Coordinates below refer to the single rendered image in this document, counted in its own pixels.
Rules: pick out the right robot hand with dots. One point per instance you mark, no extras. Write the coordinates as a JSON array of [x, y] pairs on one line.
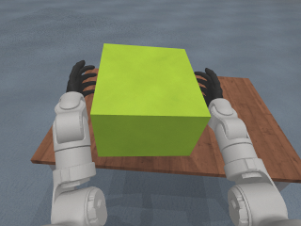
[[213, 88]]

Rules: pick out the left robot upper arm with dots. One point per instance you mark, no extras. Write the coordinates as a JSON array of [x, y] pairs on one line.
[[79, 207]]

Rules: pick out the right robot upper arm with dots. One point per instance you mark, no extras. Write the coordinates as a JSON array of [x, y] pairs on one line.
[[258, 204]]

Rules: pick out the robot left forearm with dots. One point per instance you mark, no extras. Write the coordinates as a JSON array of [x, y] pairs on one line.
[[71, 138]]

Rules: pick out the left robot hand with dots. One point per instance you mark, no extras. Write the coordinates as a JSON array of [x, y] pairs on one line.
[[75, 83]]

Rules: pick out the carton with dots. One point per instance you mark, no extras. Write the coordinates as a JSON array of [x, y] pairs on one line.
[[147, 102]]

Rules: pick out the table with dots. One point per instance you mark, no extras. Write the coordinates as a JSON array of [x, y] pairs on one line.
[[269, 142]]

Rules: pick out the robot right forearm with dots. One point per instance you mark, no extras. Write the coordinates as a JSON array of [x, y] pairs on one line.
[[242, 165]]

